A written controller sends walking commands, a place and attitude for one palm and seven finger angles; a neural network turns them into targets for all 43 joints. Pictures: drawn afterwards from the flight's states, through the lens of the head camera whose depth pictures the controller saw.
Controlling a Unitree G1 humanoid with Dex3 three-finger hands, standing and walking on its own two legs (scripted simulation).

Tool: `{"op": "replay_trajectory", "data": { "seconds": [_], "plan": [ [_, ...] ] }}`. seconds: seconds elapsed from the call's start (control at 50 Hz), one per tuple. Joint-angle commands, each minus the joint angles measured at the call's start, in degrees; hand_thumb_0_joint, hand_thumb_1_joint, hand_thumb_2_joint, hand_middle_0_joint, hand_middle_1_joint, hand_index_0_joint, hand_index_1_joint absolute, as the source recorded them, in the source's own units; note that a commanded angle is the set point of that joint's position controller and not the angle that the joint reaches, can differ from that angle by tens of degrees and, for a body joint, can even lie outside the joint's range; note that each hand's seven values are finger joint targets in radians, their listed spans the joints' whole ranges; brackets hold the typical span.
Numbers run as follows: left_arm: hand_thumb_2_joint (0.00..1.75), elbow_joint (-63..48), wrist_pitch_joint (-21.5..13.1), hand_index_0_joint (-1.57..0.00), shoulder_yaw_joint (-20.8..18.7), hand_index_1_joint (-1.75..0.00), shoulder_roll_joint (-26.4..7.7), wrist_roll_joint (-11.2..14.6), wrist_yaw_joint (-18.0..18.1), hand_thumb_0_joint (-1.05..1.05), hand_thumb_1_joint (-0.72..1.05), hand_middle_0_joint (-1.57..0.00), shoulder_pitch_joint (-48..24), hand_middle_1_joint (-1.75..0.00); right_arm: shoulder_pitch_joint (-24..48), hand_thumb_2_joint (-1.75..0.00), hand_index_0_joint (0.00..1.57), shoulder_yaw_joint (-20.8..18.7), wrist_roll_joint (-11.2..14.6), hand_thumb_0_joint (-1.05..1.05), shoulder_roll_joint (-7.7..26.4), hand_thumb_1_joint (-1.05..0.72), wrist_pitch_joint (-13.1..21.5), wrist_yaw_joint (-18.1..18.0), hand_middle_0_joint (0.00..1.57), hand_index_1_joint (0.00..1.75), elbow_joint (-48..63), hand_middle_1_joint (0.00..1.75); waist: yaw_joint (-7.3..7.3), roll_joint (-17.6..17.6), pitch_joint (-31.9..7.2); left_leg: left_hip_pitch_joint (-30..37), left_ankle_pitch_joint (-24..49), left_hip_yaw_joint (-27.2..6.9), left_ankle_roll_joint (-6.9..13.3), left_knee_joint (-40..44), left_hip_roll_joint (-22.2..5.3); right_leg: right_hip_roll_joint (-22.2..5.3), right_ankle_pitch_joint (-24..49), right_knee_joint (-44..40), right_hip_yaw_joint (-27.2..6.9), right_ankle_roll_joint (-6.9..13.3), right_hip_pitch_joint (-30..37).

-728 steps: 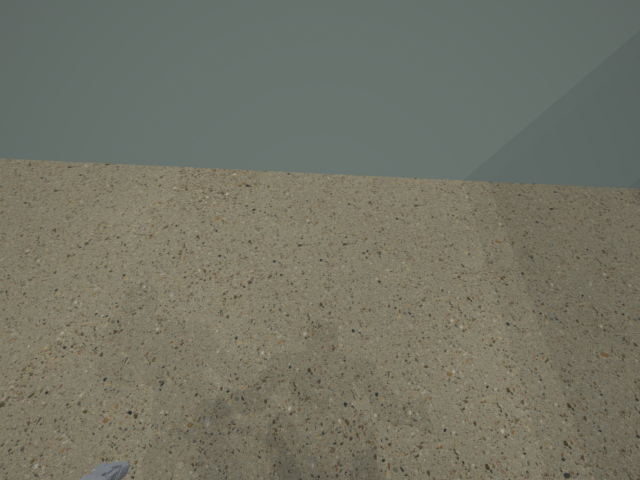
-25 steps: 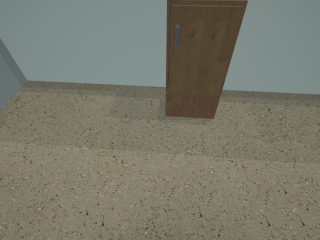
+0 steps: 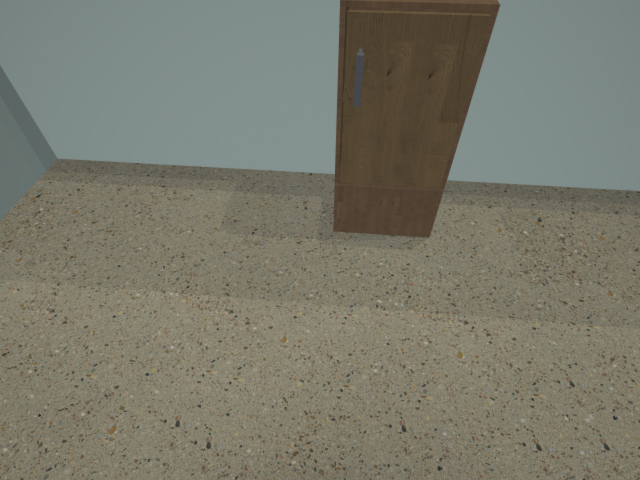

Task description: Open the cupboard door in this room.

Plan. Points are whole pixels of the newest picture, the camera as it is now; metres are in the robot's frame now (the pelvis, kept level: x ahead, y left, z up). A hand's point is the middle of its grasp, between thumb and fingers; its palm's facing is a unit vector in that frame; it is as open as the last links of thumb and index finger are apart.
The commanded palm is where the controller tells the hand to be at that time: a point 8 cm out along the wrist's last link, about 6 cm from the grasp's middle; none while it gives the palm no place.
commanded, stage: look at it before walking up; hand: left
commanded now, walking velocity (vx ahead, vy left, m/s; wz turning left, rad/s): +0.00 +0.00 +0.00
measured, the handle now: (358, 77) +1.19 -0.04 -0.05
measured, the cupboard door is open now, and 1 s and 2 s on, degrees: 0 0 0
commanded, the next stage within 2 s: walk to a spot facing it in 0.28 s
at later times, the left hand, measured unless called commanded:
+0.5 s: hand out of the picture +0.00 +0.19 -0.18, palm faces +0.01 -0.98 -0.20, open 7.4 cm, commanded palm none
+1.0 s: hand out of the picture +0.16 +0.14 -0.16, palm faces -0.20 -0.95 -0.24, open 7.3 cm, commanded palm none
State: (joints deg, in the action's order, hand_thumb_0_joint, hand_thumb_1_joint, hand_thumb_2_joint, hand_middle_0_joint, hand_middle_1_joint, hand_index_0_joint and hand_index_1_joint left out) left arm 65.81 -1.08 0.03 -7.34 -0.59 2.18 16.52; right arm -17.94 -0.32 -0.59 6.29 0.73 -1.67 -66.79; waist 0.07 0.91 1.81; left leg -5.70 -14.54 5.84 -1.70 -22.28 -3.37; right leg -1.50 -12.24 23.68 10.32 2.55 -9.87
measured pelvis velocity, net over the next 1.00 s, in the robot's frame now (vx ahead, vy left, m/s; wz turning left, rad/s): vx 0.10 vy -0.05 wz -0.28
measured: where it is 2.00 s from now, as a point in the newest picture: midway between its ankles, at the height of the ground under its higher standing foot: (363, 430)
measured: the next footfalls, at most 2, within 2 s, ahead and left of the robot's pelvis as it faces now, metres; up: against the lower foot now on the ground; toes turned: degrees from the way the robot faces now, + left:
left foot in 1.30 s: +0.41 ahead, +0.03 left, +0.00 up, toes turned -19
right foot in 1.78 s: +0.36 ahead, -0.23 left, +0.00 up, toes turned -50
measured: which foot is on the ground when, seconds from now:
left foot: down 0.00-0.80, up 0.82-1.00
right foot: down 0.00-1.00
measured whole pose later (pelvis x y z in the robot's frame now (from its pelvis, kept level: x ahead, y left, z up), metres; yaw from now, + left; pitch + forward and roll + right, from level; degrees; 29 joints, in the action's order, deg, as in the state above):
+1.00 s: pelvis +0.10 -0.05 -0.01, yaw -16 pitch +1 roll +1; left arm 57.6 -2.4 -2.7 -9.8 -1.5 -0.6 17.5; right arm -7.6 -4.1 -1.7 13.2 0.2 0.8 -55.7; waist 1.8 1.6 4.7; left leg -31.1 -16.9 3.6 -4.1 -64.8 -7.0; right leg 1.5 -16.2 28.5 3.5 4.3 -13.1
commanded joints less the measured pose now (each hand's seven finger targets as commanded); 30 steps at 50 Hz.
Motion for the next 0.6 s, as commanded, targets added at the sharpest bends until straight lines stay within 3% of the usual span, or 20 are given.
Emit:
{"op": "replay_trajectory", "data": {
  "seconds": [0.0, 0.26, 0.36, 0.4, 0.42, 0.46, 0.52, 0.56, 0.58],
  "plan": [
    [0.9, -1.47, -0.49, -0.2, -1.07, -0.3, -5.53, 0.24, 0.23, 0.0, 0.9, -0.2, 3.61, -0.3, -4.59, -0.9, 0.2, -0.72, -0.04, 0.0, 4.76, -0.9, 0.39, -0.33, 0.2, 0.3, 0.72, 0.3, 0.29, -1.79, 4.28, -5.41, 3.41, -3.94, 2.01, 5.0, -3.87, -7.26, 2.02, -6.58, -8.49, -1.15, 0.05],
    [0.9, -1.77, -0.79, -0.2, -1.47, -0.3, -7.15, 0.12, 0.09, 0.0, 0.9, -0.2, 2.86, -0.3, -3.79, -0.9, 0.2, -1.2, 0.08, 0.0, 6.85, -0.9, 1.16, -0.44, 0.2, 0.3, 1.25, 0.3, 0.41, -0.49, 2.37, -4.36, 6.23, -4.64, 2.66, 5.27, -4.46, -7.14, 6.3, -5.06, -8.03, -0.9, 1.41],
    [0.9, -2.07, -0.83, -0.2, -1.64, -0.3, -8.29, 0.04, -0.03, 0.0, 0.9, -0.2, 1.92, -0.3, -2.52, -0.9, 0.2, -1.41, 0.06, 0.0, 8.49, -0.9, 1.16, -0.43, 0.2, 0.3, 1.74, 0.3, 0.3, -0.71, 3.32, -4.35, 5.22, -4.77, 2.72, 5.6, -4.54, -7.14, 5.38, -5.44, -8.35, -0.83, 0.71],
    [0.9, -1.73, -0.22, -0.2, -1.38, -0.3, -6.37, 0.06, -0.12, 0.0, 0.9, -0.2, 2.02, -0.3, -2.72, -0.9, 0.2, -1.22, -0.13, 0.0, 6.56, -0.9, 0.8, -0.56, 0.2, 0.3, 1.54, 0.3, 0.04, -0.48, 3.65, -3.18, 3.73, -3.47, 2.37, 4.67, -4.74, -6.82, 4.53, -5.43, -9.32, -1.0, -1.41],
    [0.9, -1.58, 0.17, -0.2, -1.47, -0.3, -5.93, 0.04, -0.21, 0.0, 0.9, -0.2, 2.12, -0.3, -3.69, -0.9, 0.2, -1.17, -0.19, 0.0, 5.87, -0.9, 0.48, -0.6, 0.2, 0.3, 1.43, 0.3, -0.19, -0.12, 3.57, -3.42, 1.73, -2.6, 2.08, 3.59, -4.71, -6.58, 2.51, -5.13, -9.76, -1.0, -1.92],
    [0.9, -2.43, 0.97, -0.2, -2.37, -0.3, -6.96, -0.26, -0.77, 0.0, 0.9, -0.2, 1.64, -0.3, -3.3, -0.9, 0.2, -1.82, -0.52, 0.0, 6.99, -0.9, -0.18, -0.63, 0.2, 0.3, 2.45, 0.3, -0.28, -0.27, 4.81, -4.28, -7.3, -1.71, 2.29, 2.53, -4.97, -5.86, -8.12, -4.42, -11.57, -0.44, -5.81],
    [0.9, -5.25, 1.73, -0.2, -3.63, -0.3, -7.9, -0.8, -1.84, 0.0, 0.9, -0.2, 0.17, -0.3, -2.63, -0.9, 0.2, -3.14, -0.76, 0.0, 9.74, -0.9, -0.52, -0.46, 0.2, 0.3, 5.2, 0.3, -0.6, 1.5, 6.81, -5.78, -20.0, -4.83, 4.15, 4.03, -8.05, -3.23, -18.48, 0.65, -11.67, -0.2, -12.74],
    [0.9, -7.78, 1.72, -0.2, -3.87, -0.3, -6.14, -1.09, -2.62, 0.0, 0.9, -0.2, -1.29, -0.3, -3.43, -0.9, 0.2, -4.06, -0.9, 0.0, 12.37, -0.9, -0.09, -0.52, 0.2, 0.3, 6.31, 0.3, -1.51, 7.63, 7.86, -4.32, -26.61, -11.47, 7.39, 9.52, -14.63, 0.55, -15.48, 13.0, -6.32, -1.28, -18.66],
    [0.9, -9.27, 1.74, -0.2, -3.87, -0.3, -4.91, -1.24, -3.0, 0.0, 0.9, -0.2, -2.68, -0.3, -3.62, -0.9, 0.2, -4.59, -0.84, 0.0, 13.69, -0.9, 0.48, -0.55, 0.2, 0.3, 6.66, 0.3, -1.98, 10.8, 7.68, -2.09, -25.55, -14.44, 9.76, 12.09, -19.03, 0.32, -12.93, 22.07, -4.24, -1.76, -22.0]
  ]
}}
